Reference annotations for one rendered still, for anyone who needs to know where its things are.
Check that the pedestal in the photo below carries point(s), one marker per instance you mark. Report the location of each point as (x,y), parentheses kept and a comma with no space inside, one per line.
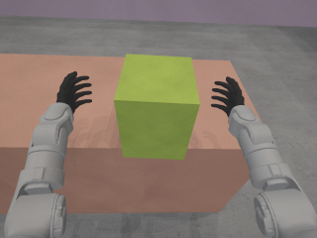
(97,178)

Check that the carton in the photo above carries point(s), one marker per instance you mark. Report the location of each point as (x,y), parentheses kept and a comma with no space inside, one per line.
(156,104)

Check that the right robot upper arm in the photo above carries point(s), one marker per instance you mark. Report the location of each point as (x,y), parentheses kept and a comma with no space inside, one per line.
(285,213)

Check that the right robot hand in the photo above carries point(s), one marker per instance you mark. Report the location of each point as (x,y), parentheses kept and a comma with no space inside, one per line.
(234,95)

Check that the right robot forearm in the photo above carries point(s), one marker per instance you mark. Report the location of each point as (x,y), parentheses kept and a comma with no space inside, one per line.
(268,171)

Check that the left robot forearm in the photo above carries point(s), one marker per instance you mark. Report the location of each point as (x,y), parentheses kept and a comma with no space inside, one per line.
(43,172)

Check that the left robot hand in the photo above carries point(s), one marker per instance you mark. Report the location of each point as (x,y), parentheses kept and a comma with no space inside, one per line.
(68,88)

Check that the left robot upper arm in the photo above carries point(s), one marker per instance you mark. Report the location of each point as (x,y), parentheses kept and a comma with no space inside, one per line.
(38,216)

